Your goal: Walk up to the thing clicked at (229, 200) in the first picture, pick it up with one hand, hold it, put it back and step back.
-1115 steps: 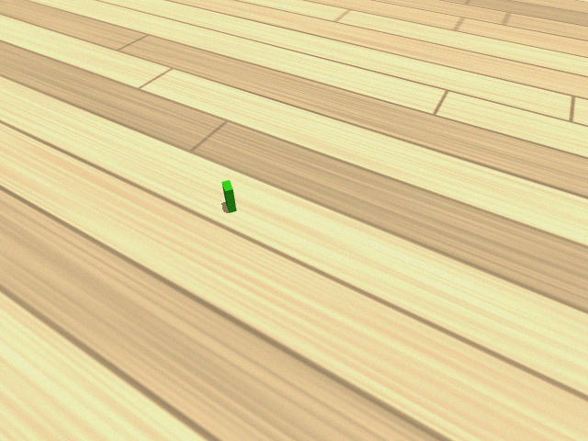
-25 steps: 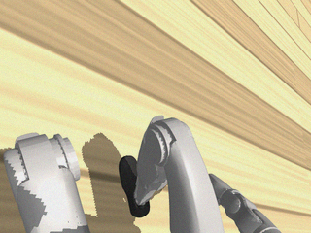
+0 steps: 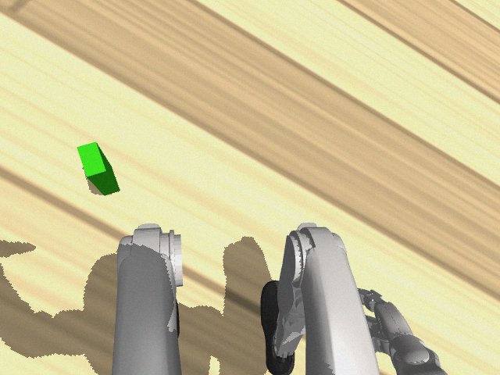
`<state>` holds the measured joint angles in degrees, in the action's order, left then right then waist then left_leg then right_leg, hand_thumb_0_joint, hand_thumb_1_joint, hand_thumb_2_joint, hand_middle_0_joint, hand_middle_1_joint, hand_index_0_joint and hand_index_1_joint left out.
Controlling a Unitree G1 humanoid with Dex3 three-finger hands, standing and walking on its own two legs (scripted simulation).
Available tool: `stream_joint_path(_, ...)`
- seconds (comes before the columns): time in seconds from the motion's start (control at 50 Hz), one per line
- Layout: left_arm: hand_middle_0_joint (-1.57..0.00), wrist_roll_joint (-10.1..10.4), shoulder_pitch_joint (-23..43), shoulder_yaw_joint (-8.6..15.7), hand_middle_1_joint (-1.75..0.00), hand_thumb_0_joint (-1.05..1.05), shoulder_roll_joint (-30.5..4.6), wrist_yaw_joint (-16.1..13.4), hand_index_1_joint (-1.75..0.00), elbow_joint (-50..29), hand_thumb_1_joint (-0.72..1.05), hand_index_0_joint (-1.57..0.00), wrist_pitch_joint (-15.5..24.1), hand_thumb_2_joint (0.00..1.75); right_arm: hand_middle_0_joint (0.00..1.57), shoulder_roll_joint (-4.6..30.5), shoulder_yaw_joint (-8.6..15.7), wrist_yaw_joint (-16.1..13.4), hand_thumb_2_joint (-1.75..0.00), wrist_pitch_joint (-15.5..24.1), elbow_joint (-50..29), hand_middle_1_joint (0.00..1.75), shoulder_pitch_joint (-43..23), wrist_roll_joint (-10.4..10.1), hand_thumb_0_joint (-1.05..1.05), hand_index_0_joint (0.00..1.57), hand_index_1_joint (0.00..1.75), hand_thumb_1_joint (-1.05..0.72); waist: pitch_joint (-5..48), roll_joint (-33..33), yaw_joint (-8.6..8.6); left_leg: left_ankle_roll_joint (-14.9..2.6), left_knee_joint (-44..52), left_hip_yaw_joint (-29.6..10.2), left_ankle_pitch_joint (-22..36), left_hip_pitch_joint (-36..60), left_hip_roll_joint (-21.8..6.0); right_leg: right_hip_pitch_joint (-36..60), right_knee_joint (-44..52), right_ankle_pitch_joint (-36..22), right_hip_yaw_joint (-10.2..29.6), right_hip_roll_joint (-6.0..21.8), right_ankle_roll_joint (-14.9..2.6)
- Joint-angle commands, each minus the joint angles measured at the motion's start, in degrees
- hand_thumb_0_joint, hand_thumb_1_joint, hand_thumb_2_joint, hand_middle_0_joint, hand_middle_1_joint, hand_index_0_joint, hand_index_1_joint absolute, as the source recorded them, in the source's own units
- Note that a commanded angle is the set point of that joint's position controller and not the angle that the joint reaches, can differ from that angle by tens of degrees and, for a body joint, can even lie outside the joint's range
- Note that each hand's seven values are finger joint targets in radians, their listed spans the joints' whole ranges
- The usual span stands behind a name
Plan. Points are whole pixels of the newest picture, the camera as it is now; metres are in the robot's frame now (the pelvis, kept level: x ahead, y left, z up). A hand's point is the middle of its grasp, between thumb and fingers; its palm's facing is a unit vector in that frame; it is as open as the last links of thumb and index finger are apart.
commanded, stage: home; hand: left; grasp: from the side
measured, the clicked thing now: (100, 171) +0.46 +0.30 -0.30
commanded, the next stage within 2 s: none
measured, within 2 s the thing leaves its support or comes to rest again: neither
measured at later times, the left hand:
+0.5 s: hand out of the picture +0.25 +0.30 +0.12, palm faces +0.31 -0.83 -0.47, open 17.2 cm
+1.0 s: hand out of the picture +0.24 +0.20 +0.30, palm faces +0.26 -0.91 -0.32, open 17.1 cm
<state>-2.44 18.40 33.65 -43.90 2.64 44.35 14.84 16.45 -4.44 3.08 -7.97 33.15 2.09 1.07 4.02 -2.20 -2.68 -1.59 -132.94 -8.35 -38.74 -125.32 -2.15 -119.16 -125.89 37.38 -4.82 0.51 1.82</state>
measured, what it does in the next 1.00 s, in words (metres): rises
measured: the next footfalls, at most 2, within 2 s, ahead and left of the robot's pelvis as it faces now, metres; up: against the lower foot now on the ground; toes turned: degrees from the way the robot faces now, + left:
none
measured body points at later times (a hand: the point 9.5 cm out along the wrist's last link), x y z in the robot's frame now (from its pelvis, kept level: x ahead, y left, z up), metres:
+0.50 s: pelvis +0.04 -0.02 +0.22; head +0.18 +0.02 +0.64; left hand +0.23 +0.34 +0.15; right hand +0.27 -0.25 +0.12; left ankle +0.08 +0.12 -0.33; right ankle +0.11 -0.14 -0.33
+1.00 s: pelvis +0.09 -0.01 +0.35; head +0.11 -0.01 +0.80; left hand +0.22 +0.25 +0.32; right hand +0.28 -0.22 +0.27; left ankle +0.08 +0.12 -0.33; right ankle +0.11 -0.14 -0.33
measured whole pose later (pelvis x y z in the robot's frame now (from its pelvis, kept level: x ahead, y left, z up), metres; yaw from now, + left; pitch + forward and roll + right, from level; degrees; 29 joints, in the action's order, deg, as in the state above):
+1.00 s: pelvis +0.09 -0.01 +0.35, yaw +9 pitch +10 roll -2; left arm 1.0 -27.6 -1.2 -11.9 -10.6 -3.0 -17.3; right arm 11.3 -1.5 -11.2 3.8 27.3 17.2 -1.6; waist 8.9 3.2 -2.0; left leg 0.8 -58.5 -1.7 -28.4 -39.8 -2.8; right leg -37.2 -55.1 27.5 -3.2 1.3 1.1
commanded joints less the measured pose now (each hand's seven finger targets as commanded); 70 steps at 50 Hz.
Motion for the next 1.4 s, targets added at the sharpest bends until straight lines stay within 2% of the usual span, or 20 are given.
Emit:
stream_joint_path(0.0,-0.06,1.03,1.58,-3.99,-0.07,0.0,-4.87,-2.03,-0.07,-15.23,-0.46,-0.06,-3.32,0.11,0.2,14.01,8.49,-1.57,-0.9,1.3,-4.76,0.3,5.74,-1.9,0.0,0.2,0.3,-0.89,35.02,12.93,-0.87,0.52,25.9,1.4,1.63,33.86,-0.19,12.54,16.97,-2.94,-2.9,-2.37,-3.95)
stream_joint_path(0.06,-0.06,1.07,-2.1,-3.33,-0.06,0.0,-6.94,-3.85,-0.06,-23.7,-0.48,-0.06,-6.25,0.09,0.2,13.45,9.39,-2.55,-0.9,1.53,-6.86,0.3,5.89,-3.02,0.0,0.2,0.3,-0.89,39.1,10.95,0.96,0.33,30.72,1.62,1.42,38.39,-0.02,19.5,21.53,-2.68,-1.66,-2.07,-3.72)
stream_joint_path(0.1,-0.05,1.31,-6.78,-3.59,-0.06,0.0,-6.15,-5.16,-0.06,-28.18,-0.5,-0.05,-8.42,0.09,0.2,12.47,9.41,-3.49,-0.9,1.78,-8.34,0.3,5.51,-3.58,0.0,0.2,0.3,-0.89,39.12,10.16,2.38,0.37,34.84,1.87,0.93,42.15,-0.14,23.63,25.24,-2.2,-0.77,-1.91,-3.61)
stream_joint_path(0.14,-0.06,1.42,-8.49,-3.68,-0.07,0.0,-5.09,-6.43,-0.07,-31.83,-0.46,-0.06,-10.1,0.11,0.2,11.58,9.18,-4.44,-0.9,2.35,-8.86,0.3,5.3,-3.88,0.0,0.2,0.3,-0.89,38.13,10.01,2.19,0.31,38.44,2.04,0.32,44.46,0.07,27.91,28.23,-1.96,-0.12,-1.56,-3.47)
stream_joint_path(0.2,-0.06,1.64,-12.19,-3.92,-0.07,0.0,-3.55,-8.23,-0.07,-33.93,-0.47,-0.06,-12.67,0.1,0.2,9.53,8.84,-6.01,-0.9,3.14,-9.65,0.3,5.18,-4.16,0.0,0.2,0.3,-0.9,39.22,8.1,2.77,-0.02,40.69,4.72,4.78,47.49,0.62,36.07,33.56,-4.94,1.72,-1.44,-3.35)
stream_joint_path(0.26,-0.06,2.14,-16.87,-6.56,-0.06,0.0,0.97,-9.53,-0.06,-35.98,-0.48,-0.06,-15.1,0.09,0.2,7.84,8.36,-7.52,-0.9,4.24,-9.8,0.3,5.36,-4.07,0.0,0.2,0.3,-0.9,37.66,9.63,2.91,0.04,43.79,6.48,8.64,51.37,1.06,42.45,38.38,-8.09,2.69,-1.16,-3.33)
stream_joint_path(0.32,-0.05,2.37,-21.98,-10.3,-0.06,0.0,7.33,-10.42,-0.06,-33.87,-0.52,-0.05,-17.45,0.07,0.2,6.38,7.92,-8.69,-0.9,5.65,-9.16,0.3,6.07,-3.8,0.0,0.2,0.3,-0.9,33.23,8.8,2.02,0.1,47.52,7.0,12.22,55.07,1.09,47.47,43.05,-11.56,2.79,-1.12,-3.32)
stream_joint_path(0.38,-0.05,2.55,-23.55,-13.49,-0.06,0.0,10.62,-11.02,-0.06,-33.55,-0.53,-0.05,-19.46,0.07,0.2,5.77,7.57,-9.65,-0.9,6.88,-9.27,0.3,7.21,-3.85,0.0,0.2,0.3,-0.9,30.46,6.64,0.95,-0.06,51.2,7.28,14.85,58.64,0.95,53.57,48.14,-14.43,3.15,-0.9,-2.99)
stream_joint_path(0.46,-0.05,2.74,-24.48,-17.24,-0.06,0.0,13.52,-12.23,-0.06,-35.59,-0.53,-0.05,-22.01,0.07,0.2,5.24,7.21,-10.83,-0.9,8.77,-9.71,0.3,7.87,-3.97,0.0,0.2,0.3,-0.9,26.73,6.09,0.48,0.23,58.01,7.28,13.69,64.41,1.02,59.87,55.66,-13.22,3.56,-0.45,-2.82)
stream_joint_path(0.5,-0.05,2.62,-26.74,-17.57,-0.06,0.0,13.43,-13.09,-0.06,-37.36,-0.51,-0.05,-23.29,0.08,0.2,4.95,7.18,-11.58,-0.9,9.58,-10.29,0.3,8.7,-4.01,0.0,0.2,0.3,-0.9,26.42,5.52,0.99,0.38,61.25,7.32,14.84,67.99,1.03,64.72,59.21,-14.0,3.74,-0.2,-2.59)
stream_joint_path(0.52,-0.05,2.62,-27.41,-19.4,-0.06,0.0,15.47,-13.34,-0.06,-37.06,-0.51,-0.05,-23.95,0.08,0.2,4.63,7.02,-11.83,-0.9,9.97,-10.09,0.3,8.66,-4.05,0.0,0.2,0.3,-0.9,24.79,4.9,0.28,0.43,62.94,7.34,14.94,69.33,1.14,65.69,60.52,-14.55,3.13,-0.42,-2.58)
stream_joint_path(0.58,-0.06,2.68,-30.13,-20.7,-0.06,0.0,16.47,-14.3,-0.06,-40.87,-0.48,-0.06,-25.65,0.09,0.2,4.21,6.76,-13.02,-0.9,10.8,-10.8,0.3,9.8,-4.01,0.0,0.2,0.3,-0.9,23.42,6.03,0.94,0.71,67.46,7.54,17.82,75.35,1.25,70.86,64.69,-17.56,2.77,-0.51,-2.59)
stream_joint_path(0.64,-0.06,2.78,-32.48,-23.6,-0.06,0.0,18.96,-14.91,-0.06,-43.97,-0.49,-0.06,-27.2,0.09,0.2,3.49,6.25,-13.98,-0.9,11.49,-11.26,0.3,10.36,-3.8,0.0,0.2,0.3,-0.9,20.51,7.24,0.64,0.96,71.93,7.92,19.02,80.0,1.4,74.63,68.74,-18.79,2.43,-0.61,-2.47)
stream_joint_path(0.82,-0.06,3.08,-42.49,-31.09,-0.06,0.0,25.37,-15.04,-0.06,-54.55,-0.49,-0.05,-29.94,0.09,0.2,2.17,5.53,-15.23,-0.9,14.07,-13.76,0.3,11.01,-2.87,0.0,0.2,0.3,-0.9,10.43,6.58,0.59,1.29,82.72,7.25,19.02,88.22,1.1,82.25,77.34,-18.65,-0.15,-1.51,-2.29)
stream_joint_path(0.98,-0.06,2.87,-46.21,-31.38,-0.07,0.0,26.07,-13.46,-0.07,-56.75,-0.49,-0.05,-29.44,0.09,0.2,2.0,5.52,-14.73,-0.9,15.46,-15.1,0.3,10.33,-2.24,0.0,0.2,0.3,-0.9,5.49,3.39,1.22,1.48,86.3,7.19,20.46,90.28,1.1,85.69,80.65,-18.95,-0.66,-1.91,-2.0)
stream_joint_path(1.04,-0.05,2.58,-45.33,-31.2,-0.06,0.0,26.24,-12.83,-0.06,-55.42,-0.5,-0.05,-28.72,0.08,0.2,2.06,5.72,-14.6,-0.9,15.82,-14.92,0.3,10.71,-2.01,0.0,0.2,0.3,-0.9,5.86,2.28,0.68,1.31,85.28,7.96,22.98,91.25,1.4,86.15,81.31,-21.73,0.33,-1.57,-1.71)
stream_joint_path(1.08,-0.06,2.48,-43.65,-31.44,-0.07,0.0,26.78,-12.44,-0.07,-55.47,-0.49,-0.06,-28.36,0.09,0.2,1.9,5.63,-14.39,-0.9,16.37,-14.4,0.3,10.54,-1.8,0.0,0.2,0.3,-0.9,5.7,3.51,0.41,1.51,86.14,7.85,21.43,91.76,1.34,86.34,81.06,-20.27,0.22,-1.61,-1.93)
stream_joint_path(1.14,-0.05,2.33,-41.91,-30.95,-0.07,0.0,25.82,-12.27,-0.06,-57.78,-0.5,-0.05,-27.59,0.09,0.2,2.05,5.78,-14.28,-0.9,16.86,-14.22,0.3,10.41,-1.66,0.0,0.2,0.3,-0.9,8.27,5.44,1.03,1.76,86.4,7.91,22.28,93.62,1.49,87.73,81.05,-20.75,0.55,-1.52,-2.12)
stream_joint_path(1.22,-0.05,2.27,-41.89,-31.17,-0.07,0.0,26.13,-12.34,-0.07,-58.1,-0.5,-0.05,-27.6,0.09,0.2,2.1,5.89,-14.5,-0.9,17.4,-13.73,0.3,10.44,-1.51,0.0,0.2,0.3,-0.9,11.05,5.38,0.55,1.87,85.87,7.89,25.46,95.71,1.4,89.17,80.76,-23.88,0.79,-1.54,-2.01)
stream_joint_path(1.38,-0.05,2.36,-45.03,-30.96,-0.06,0.0,26.91,-11.77,-0.06,-53.15,-0.55,-0.05,-27.65,0.06,0.2,2.01,5.73,-14.04,-0.9,17.21,-13.09,0.3,9.64,-1.61,0.0,0.2,0.3,-0.9,7.31,2.33,1.47,1.48,85.62,8.52,26.16,93.8,1.66,89.5,82.59,-25.22,0.94,-1.19,-1.52)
